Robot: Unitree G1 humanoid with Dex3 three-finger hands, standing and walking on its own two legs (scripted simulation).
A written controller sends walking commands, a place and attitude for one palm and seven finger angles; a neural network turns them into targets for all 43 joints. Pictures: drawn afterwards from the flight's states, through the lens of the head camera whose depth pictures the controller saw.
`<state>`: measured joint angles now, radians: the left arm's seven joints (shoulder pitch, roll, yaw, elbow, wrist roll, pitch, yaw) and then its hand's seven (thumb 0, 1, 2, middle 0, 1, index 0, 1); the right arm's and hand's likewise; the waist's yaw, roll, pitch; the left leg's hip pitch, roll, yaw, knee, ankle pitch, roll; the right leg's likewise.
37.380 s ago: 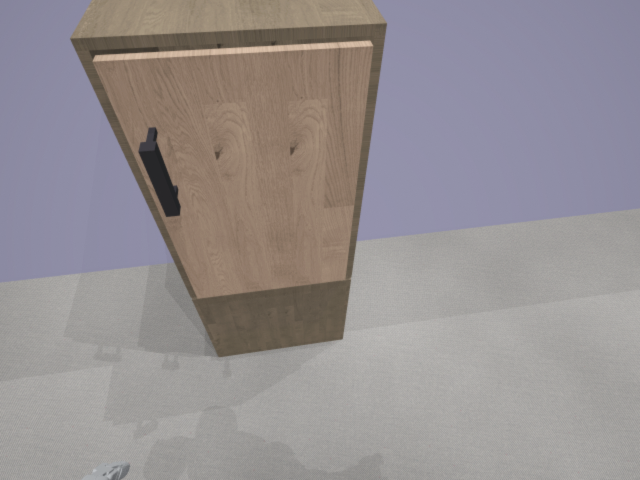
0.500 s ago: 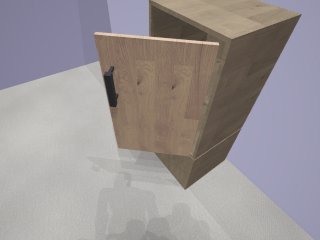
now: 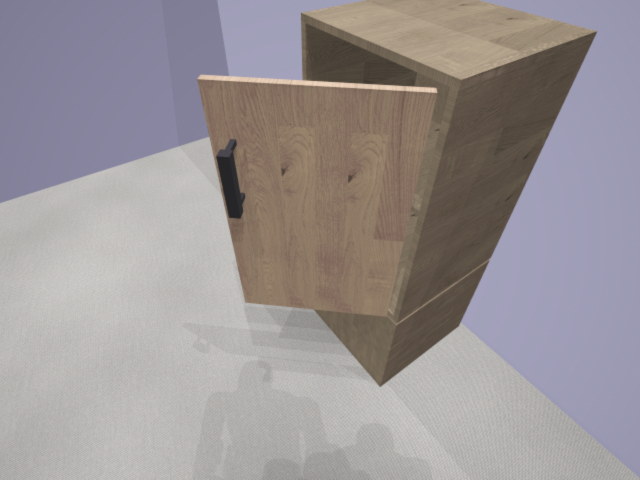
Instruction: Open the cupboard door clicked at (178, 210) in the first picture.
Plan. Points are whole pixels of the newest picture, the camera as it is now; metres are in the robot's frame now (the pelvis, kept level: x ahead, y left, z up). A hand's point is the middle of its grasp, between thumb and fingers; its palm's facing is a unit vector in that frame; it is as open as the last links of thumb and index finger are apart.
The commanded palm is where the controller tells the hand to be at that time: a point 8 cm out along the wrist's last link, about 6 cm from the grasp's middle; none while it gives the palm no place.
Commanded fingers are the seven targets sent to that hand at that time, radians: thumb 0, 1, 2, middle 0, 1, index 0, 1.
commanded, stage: come to a stop and stand still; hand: left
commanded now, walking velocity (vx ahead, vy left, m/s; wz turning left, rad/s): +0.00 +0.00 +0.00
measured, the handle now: (233, 179) +0.60 +0.20 +0.06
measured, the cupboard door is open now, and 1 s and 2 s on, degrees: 47 47 47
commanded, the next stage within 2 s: look again from close up in 0.48 s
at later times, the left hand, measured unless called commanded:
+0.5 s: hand out of the picture -0.01 +0.14 -0.17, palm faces +0.05 -0.99 -0.15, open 7.4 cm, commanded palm none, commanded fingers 0.00 0.90 0.90 -0.20 -0.30 -0.20 -0.30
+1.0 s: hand out of the picture -0.02 +0.14 -0.17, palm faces +0.07 -0.99 -0.15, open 7.4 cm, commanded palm none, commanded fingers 0.00 0.90 0.90 -0.20 -0.30 -0.20 -0.30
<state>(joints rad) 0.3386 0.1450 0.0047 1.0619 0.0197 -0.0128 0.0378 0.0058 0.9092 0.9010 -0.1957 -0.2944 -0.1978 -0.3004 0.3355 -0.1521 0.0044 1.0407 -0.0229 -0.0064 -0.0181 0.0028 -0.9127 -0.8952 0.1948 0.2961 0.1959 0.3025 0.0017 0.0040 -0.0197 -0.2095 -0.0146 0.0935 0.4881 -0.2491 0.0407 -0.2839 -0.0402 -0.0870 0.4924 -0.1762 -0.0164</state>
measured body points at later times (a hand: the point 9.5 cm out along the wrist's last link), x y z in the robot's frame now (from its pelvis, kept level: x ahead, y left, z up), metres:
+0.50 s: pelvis +0.00 -0.01 +0.00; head +0.00 +0.00 +0.45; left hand -0.01 +0.20 -0.16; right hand -0.02 -0.21 -0.16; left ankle +0.01 +0.09 -0.74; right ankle +0.06 -0.11 -0.74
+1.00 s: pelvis +0.00 -0.01 +0.00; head +0.00 -0.01 +0.45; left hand -0.02 +0.19 -0.16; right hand -0.02 -0.21 -0.16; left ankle +0.01 +0.09 -0.74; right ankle +0.06 -0.11 -0.74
